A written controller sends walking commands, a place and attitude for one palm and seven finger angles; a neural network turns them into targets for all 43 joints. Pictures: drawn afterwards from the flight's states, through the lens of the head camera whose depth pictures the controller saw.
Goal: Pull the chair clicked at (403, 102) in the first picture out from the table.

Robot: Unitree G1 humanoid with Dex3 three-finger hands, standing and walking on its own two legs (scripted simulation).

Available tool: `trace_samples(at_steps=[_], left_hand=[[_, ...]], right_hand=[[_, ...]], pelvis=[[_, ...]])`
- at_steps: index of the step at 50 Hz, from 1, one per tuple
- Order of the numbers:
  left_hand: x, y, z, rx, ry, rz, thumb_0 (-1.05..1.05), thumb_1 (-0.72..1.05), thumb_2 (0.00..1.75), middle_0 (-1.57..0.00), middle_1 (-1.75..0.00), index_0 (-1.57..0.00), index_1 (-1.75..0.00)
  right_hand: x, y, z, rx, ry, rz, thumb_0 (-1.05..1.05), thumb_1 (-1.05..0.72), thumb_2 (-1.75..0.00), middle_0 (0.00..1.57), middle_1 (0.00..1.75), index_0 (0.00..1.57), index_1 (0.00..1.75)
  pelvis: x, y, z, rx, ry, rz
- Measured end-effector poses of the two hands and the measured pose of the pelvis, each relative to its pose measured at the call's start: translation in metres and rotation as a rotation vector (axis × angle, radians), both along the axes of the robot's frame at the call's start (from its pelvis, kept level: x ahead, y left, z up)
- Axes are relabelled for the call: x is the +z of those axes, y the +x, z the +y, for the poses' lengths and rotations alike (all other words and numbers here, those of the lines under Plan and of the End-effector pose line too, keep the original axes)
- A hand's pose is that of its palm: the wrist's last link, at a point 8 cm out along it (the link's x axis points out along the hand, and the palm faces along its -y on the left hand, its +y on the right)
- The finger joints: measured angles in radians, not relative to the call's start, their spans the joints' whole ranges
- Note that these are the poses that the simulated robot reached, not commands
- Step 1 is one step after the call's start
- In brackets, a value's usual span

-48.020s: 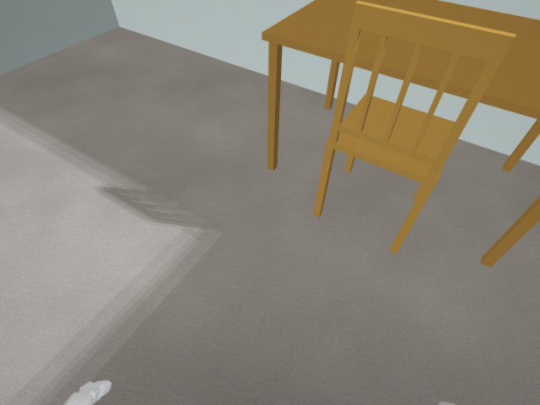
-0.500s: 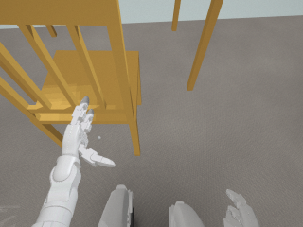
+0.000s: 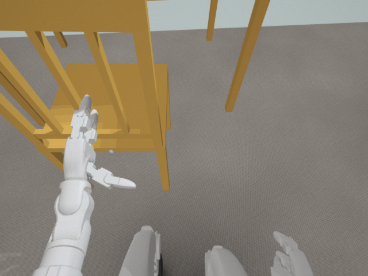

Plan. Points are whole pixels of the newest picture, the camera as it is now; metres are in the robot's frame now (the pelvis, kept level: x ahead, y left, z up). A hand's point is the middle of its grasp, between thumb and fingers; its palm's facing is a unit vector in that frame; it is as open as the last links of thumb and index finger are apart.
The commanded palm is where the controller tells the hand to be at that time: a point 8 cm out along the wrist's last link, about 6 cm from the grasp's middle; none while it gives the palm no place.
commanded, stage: aim the fingers beside a spindle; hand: left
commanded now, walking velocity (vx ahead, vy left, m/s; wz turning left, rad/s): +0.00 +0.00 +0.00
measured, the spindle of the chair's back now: (70, 93) +0.50 +0.29 +0.06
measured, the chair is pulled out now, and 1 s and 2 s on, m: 0.29 0.29 0.29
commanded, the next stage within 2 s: push the fingers through the gap in 0.90 s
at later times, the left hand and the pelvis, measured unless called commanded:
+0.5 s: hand (121, 161) +0.35 +0.16 +0.01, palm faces +0.02 -1.00 -0.02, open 16.9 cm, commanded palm +0.33 +0.21 +0.03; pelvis +0.00 +0.00 +0.00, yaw +0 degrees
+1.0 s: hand (109, 151) +0.36 +0.17 +0.05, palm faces +0.08 -0.99 -0.07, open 16.9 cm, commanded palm +0.33 +0.22 +0.03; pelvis +0.00 -0.01 +0.00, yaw +0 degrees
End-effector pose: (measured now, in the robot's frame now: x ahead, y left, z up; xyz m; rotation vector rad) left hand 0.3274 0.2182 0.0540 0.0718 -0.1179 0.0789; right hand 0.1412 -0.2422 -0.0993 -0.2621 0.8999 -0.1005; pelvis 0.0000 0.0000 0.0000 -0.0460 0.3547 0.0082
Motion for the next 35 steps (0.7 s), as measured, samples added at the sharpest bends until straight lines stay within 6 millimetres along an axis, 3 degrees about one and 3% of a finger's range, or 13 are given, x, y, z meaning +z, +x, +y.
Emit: trace_samples(at_steps=[4, 8, 12, 16, 20, 24, 26, 32, 35], left_hand=[[-0.022, 0.011, 0.007, -0.012, -0.015, 0.133, -0.01, -0.5, 0.3, -0.06, -0.08, -0.07, -0.08], [-0.045, 0.002, -0.003, -0.055, -0.07, 0.24, -0.01, -0.5, 0.3, -0.06, -0.08, -0.06, -0.08], [-0.023, -0.009, -0.012, -0.048, -0.058, 0.134, -0.01, -0.5, 0.3, -0.06, -0.08, -0.06, -0.08], [-0.002, -0.001, -0.007, -0.011, -0.007, 0.029, -0.01, -0.5, 0.3, -0.07, -0.08, -0.07, -0.08], [-0.018, 0.012, -0.002, -0.013, -0.009, 0.112, -0.01, -0.5, 0.3, -0.06, -0.08, -0.07, -0.08], [-0.043, 0.008, -0.007, -0.045, -0.052, 0.226, -0.01, -0.5, 0.3, -0.06, -0.08, -0.06, -0.08], [-0.04, 0.002, -0.011, -0.05, -0.061, 0.212, -0.01, -0.49, 0.3, -0.06, -0.08, -0.06, -0.08], [-0.003, -0.004, -0.004, 0.003, -0.007, 0.047, -0.01, -0.5, 0.3, -0.07, -0.08, -0.07, -0.08], [-0.007, 0.002, 0.004, 0.01, 0.0, 0.071, -0.01, -0.5, 0.3, -0.06, -0.08, -0.07, -0.08]], right_hand=[[-0.003, 0.001, 0.003, 0.003, 0.015, 0.011, 0.01, -0.91, -0.89, 0.2, 0.3, 0.2, 0.3], [-0.001, 0.0, 0.003, -0.013, 0.013, 0.014, 0.01, -0.91, -0.89, 0.2, 0.3, 0.21, 0.3], [0.002, 0.0, 0.002, -0.018, 0.008, 0.008, 0.01, -0.91, -0.89, 0.2, 0.3, 0.2, 0.3], [0.0, 0.002, 0.002, 0.0, 0.012, 0.011, 0.01, -0.91, -0.89, 0.2, 0.3, 0.2, 0.3], [-0.004, 0.003, 0.001, 0.004, 0.019, 0.02, 0.01, -0.91, -0.89, 0.2, 0.3, 0.2, 0.3], [-0.003, 0.002, -0.002, -0.013, 0.015, 0.024, 0.01, -0.91, -0.89, 0.2, 0.3, 0.21, 0.3], [-0.002, 0.002, -0.004, -0.022, 0.011, 0.021, 0.01, -0.91, -0.89, 0.2, 0.3, 0.21, 0.3], [0.0, 0.003, -0.006, -0.014, 0.014, 0.019, 0.01, -0.91, -0.89, 0.2, 0.3, 0.2, 0.3], [-0.002, 0.005, -0.006, -0.006, 0.019, 0.02, 0.01, -0.91, -0.89, 0.2, 0.3, 0.2, 0.3]], pelvis=[[-0.001, -0.001, -0.001, 0.003, 0.001, 0.009], [0.0, 0.001, 0.001, 0.0, -0.001, 0.019], [0.003, 0.004, 0.002, -0.004, 0.0, 0.007], [0.003, 0.004, 0.0, 0.0, 0.003, 0.002], [0.0, 0.003, -0.003, 0.002, 0.005, 0.01], [-0.001, 0.004, -0.004, -0.002, 0.006, 0.021], [0.0, 0.005, -0.004, -0.004, 0.006, 0.02], [0.004, 0.008, -0.006, -0.006, 0.013, 0.003], [0.002, 0.007, -0.008, -0.001, 0.013, 0.004]])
